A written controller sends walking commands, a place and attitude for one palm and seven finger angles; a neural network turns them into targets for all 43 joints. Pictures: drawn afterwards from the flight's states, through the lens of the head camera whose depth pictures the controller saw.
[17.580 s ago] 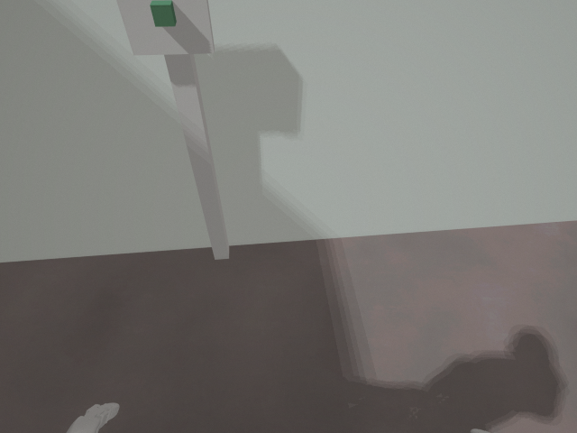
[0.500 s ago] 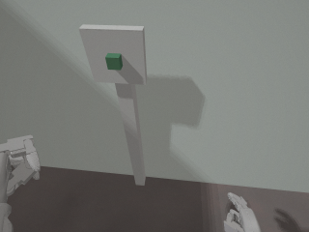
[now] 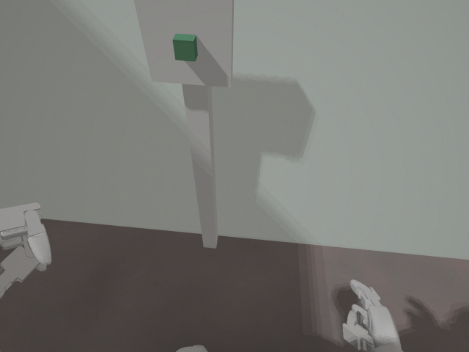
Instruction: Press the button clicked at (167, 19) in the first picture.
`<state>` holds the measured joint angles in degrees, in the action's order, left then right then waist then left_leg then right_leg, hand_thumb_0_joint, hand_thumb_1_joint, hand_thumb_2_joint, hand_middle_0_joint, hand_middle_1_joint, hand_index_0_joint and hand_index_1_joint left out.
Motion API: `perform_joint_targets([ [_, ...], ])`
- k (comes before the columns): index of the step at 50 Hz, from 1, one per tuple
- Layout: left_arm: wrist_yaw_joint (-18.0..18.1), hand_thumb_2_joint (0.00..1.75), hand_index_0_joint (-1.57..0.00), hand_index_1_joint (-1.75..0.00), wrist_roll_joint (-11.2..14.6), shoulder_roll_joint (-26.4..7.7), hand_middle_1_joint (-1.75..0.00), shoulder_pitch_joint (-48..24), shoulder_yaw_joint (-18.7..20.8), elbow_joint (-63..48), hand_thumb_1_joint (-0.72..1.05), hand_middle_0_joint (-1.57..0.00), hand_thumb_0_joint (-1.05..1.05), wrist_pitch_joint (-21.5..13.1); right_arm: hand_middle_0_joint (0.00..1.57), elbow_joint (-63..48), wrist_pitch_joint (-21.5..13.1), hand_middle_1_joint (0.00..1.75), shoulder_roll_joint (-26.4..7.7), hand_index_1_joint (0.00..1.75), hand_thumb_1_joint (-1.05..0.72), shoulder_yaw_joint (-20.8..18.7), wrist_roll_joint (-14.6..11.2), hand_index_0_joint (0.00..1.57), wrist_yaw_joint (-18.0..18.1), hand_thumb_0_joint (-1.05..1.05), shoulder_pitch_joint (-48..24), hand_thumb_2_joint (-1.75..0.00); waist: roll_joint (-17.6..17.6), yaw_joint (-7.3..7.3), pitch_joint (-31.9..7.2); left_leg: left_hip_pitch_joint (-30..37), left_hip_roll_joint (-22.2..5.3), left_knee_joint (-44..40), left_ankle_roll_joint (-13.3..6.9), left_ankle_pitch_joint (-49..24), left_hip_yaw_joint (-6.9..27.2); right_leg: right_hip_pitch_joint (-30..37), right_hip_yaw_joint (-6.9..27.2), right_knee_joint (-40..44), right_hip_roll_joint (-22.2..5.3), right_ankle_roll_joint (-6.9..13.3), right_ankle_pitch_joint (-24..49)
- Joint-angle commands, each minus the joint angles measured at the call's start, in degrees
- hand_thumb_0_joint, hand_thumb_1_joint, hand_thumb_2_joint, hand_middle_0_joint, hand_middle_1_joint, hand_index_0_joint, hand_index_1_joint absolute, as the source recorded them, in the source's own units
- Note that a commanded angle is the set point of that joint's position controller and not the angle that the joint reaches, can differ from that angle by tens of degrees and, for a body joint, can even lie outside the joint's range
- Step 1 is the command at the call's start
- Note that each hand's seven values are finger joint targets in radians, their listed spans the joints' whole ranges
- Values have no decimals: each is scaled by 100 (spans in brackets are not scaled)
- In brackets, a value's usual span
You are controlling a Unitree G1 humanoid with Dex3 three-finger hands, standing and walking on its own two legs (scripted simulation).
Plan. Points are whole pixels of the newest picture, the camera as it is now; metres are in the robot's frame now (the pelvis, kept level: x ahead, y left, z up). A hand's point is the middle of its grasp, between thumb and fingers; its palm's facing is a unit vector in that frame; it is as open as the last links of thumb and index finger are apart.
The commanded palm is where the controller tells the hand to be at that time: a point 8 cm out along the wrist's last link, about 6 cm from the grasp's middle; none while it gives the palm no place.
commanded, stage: step back with the hand held close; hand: left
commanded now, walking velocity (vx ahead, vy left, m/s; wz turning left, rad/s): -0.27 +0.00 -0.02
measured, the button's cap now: (186, 46) +0.61 +0.15 +0.21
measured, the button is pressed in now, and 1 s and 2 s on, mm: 0 0 0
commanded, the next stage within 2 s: stop stepping back and stand still in 0.42 s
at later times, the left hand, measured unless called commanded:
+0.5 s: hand (23, 334) +0.11 +0.21 +0.18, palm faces +0.28 -0.85 -0.45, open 3.1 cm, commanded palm +0.05 +0.26 +0.19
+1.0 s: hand out of the picture +0.01 +0.25 +0.17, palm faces +0.43 -0.83 -0.36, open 3.1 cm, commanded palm -0.03 +0.28 +0.19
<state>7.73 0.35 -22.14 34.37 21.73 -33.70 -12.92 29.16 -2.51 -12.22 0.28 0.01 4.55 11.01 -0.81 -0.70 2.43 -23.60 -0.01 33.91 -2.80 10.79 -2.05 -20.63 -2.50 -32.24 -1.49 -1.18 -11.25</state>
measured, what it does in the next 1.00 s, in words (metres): walks backwards: right foot, then left foot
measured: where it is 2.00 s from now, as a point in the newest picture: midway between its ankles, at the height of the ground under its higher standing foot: outside the picture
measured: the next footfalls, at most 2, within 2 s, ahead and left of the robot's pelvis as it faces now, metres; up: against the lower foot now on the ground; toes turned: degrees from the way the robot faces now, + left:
right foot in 0.44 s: -0.12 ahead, -0.08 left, +0.00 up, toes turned +0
left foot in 0.58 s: +0.00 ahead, +0.08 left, +0.00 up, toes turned -2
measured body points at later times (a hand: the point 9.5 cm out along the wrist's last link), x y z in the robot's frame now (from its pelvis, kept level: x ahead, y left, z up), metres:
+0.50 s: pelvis -0.09 -0.01 +0.00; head -0.05 +0.01 +0.45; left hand +0.09 +0.25 +0.20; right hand +0.09 -0.23 -0.08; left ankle +0.04 +0.09 -0.72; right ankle -0.19 -0.12 -0.73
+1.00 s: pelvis -0.17 +0.01 +0.00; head -0.20 +0.03 +0.45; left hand -0.01 +0.29 +0.19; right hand -0.04 -0.26 -0.07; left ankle -0.18 +0.13 -0.73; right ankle -0.13 -0.12 -0.73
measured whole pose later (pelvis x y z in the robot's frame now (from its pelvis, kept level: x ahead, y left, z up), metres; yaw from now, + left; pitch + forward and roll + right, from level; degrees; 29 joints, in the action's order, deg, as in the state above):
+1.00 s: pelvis -0.17 +0.01 +0.00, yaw -1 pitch +0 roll -2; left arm 9.9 0.0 -19.7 33.3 19.7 -30.8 -12.3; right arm 36.9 -5.8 -14.1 -0.2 1.3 5.9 17.2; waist 1.4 -0.7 -5.2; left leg -15.5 -2.5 33.2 -1.8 21.9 0.6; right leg -19.1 -6.1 -31.1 -1.4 0.8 -13.4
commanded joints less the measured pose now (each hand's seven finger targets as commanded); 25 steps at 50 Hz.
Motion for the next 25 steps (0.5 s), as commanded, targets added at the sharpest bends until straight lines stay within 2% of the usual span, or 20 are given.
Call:
perform_joint_targets([
  [1, 187, 90, -130, -150, 50, -994, -150, -200, 648, -1334, 90, -130, 0, -455, 20, -717, -367, 30, -794, 30, -90, -377, 2, 20, 94, 0, -266, -90, 441, 92, -532, 127, -162, 279, 89, 1918, 497, -622, 1393, 1460, -797, 529, -2350],
  [2, 239, 90, -130, -150, 77, -976, -150, -243, 581, -1305, 90, -130, 0, -450, 20, -612, -367, 30, -675, 30, -90, -331, 14, 20, 89, 0, -225, -90, 909, 100, -557, 776, -26, 1021, 205, 1512, 369, -1346, 1568, 1800, -1197, 712, -2555],
  [3, 281, 90, -130, -150, 88, -974, -150, -357, 548, -1418, 90, -130, 0, -450, 20, -530, -372, 30, -637, 30, -90, -307, 35, 20, 73, 0, -219, -90, 1091, 125, -693, 1112, -10, 1410, 216, 1300, 356, -1583, 1548, 1842, -1420, 797, -2328],
  [5, 331, 90, -130, -150, 80, -962, -150, -442, 545, -1441, 90, -130, 0, -418, 20, -483, -392, 30, -615, 30, -90, -241, 72, 20, 94, 0, -263, -90, 901, 162, -760, 1197, -102, 710, 168, 1040, 384, -1352, 1103, 1403, -1231, 634, -1612],
  [6, 324, 90, -130, -150, 95, -912, -150, -570, 477, -1570, 90, -130, 0, -428, 20, -494, -406, 30, -689, 30, -90, -242, 71, 20, 131, 0, -332, -90, 255, 186, -647, 1088, -235, -27, 115, 1142, 630, -1279, 830, 934, -868, 443, -1542],
  [7, 331, 90, -130, -150, 105, -964, -150, -450, 602, -1550, 90, -130, 0, -462, 20, -550, -447, 30, -805, 30, -90, -251, 78, 20, 191, 0, -368, -90, -613, 142, -441, 366, -685, -1149, -56, 1557, 1324, -862, 519, 112, -293, 193, -1533],
  [8, 336, 90, -130, -150, 72, -889, -150, -382, 635, -1529, 90, -130, 0, -509, 20, -592, -526, 30, -845, 30, -90, -238, 84, 20, 223, 0, -454, -90, -1669, 99, -501, -810, -1431, -2245, -360, 2347, 2341, 154, 207, -1301, 237, 4, -1273],
  [9, 334, 90, -130, -150, -21, -914, -150, -476, 712, -1474, 90, -130, 0, -544, 20, -523, -610, 30, -742, 30, -90, -261, 140, 20, 203, 0, -410, -90, -1932, 125, -574, -1527, -1896, -2888, -643, 3071, 2918, 708, 362, -2744, 495, -16, -1407],
  [10, 328, 90, -130, -150, -54, -962, -150, -593, 778, -1397, 90, -130, 0, -560, 20, -441, -645, 30, -695, 30, -90, -303, 142, 20, 160, 0, -356, -90, -1582, 148, -524, -1800, -2026, -3003, -759, 3222, 2870, 819, 567, -3550, 504, -6, -1463],
  [11, 304, 90, -130, -150, -21, -1025, -150, -487, 802, -1222, 90, -130, 0, -593, 20, -454, -640, 30, -663, 30, -90, -339, 94, 20, 141, 0, -384, -90, -1084, 110, -595, -1593, -1971, -2784, -752, 2843, 2742, 655, 648, -3549, 475, 12, -1508],
  [12, 290, 90, -130, -150, -14, -950, -150, -341, 761, -1177, 90, -130, 0, -601, 20, -466, -664, 30, -664, 30, -90, -364, 83, 20, 94, 0, -449, -90, -750, 66, -590, -1256, -1809, -2409, -749, 2288, 2358, 493, 627, -3214, 449, 35, -1559],
  [13, 285, 90, -130, -150, 33, -910, -150, -147, 773, -1124, 90, -130, 0, -581, 20, -450, -706, 30, -660, 30, -90, -384, 74, 20, 46, 0, -435, -90, -661, 22, -637, -850, -1618, -2287, -670, 1893, 2039, 377, 474, -2766, 430, 39, -1642],
  [17, 188, 90, -130, -150, 194, -744, -150, 176, 424, -1516, 90, -130, 0, -523, 20, -337, -816, 30, -580, 30, -90, -308, 86, 20, -105, 0, -387, -90, -1288, 54, -1048, 327, -1159, -2462, -152, 1339, 1432, 647, -112, -581, 577, 160, -2007],
  [19, 122, 90, -130, -150, 250, -828, -150, 52, 389, -1680, 90, -130, 0, -537, 20, -272, -824, 30, -613, 30, -90, -267, 104, 20, -132, 0, -451, -90, -1318, 2, -1093, 605, -971, -2164, 67, 796, 1122, 985, -148, 968, 524, 252, -1415],
  [20, 98, 90, -130, -150, 261, -931, -150, 4, 428, -1690, 90, -130, 0, -557, 20, -223, -789, 30, -588, 30, -90, -252, 99, 20, -137, 0, -400, -90, -965, 24, -1114, 925, -749, -1700, 218, 250, 822, 872, 77, 1611, 269, 337, -833],
  [21, 120, 90, -130, -150, 252, -1127, -150, 71, 583, -1633, 90, -130, 0, -557, 20, -130, -696, 30, -518, 30, -90, -257, 89, 20, -132, 0, -272, -90, -193, 59, -1201, 1308, -425, -709, 325, -97, 430, 425, 739, 1833, -436, 553, 76],
  [22, 146, 90, -130, -150, 314, -1311, -150, -88, 692, -1649, 90, -130, 0, -585, 20, -138, -633, 30, -431, 30, -90, -187, 48, 20, -88, 0, -436, -90, 764, 7, -1206, 1472, -119, 284, 437, 210, 108, -189, 1193, 1900, -1131, 689, 807],
  [23, 182, 90, -130, -150, 361, -1500, -150, -303, 879, -1631, 90, -130, 0, -641, 20, -175, -657, 30, -427, 30, -90, -165, 77, 20, -7, 0, -603, -90, 833, -51, -1075, 1184, -62, 1119, 459, 684, 96, -447, 1226, 1747, -1533, 841, 1573],
  [24, 223, 90, -130, -150, 336, -1649, -150, -288, 1140, -1428, 90, -130, 0, -693, 20, -140, -708, 30, -372, 30, -90, -143, 175, 20, 38, 0, -506, -90, 563, -93, -1111, 844, -196, 1304, 444, 843, 126, -231, 1099, 1488, -1654, 866, 2289],
  [25, 121, 90, -130, -150, 333, -1229, -150, -111, 783, -1113, 90, -130, 0, -574, 20, -89, -670, 30, -418, 30, -90, -226, 24, 20, 37, 0, -468, -90, 1358, -12, -1300, 459, -24, 1327, 393, 847, 303, 493, 803, 1008, -1362, 765, 3237],
])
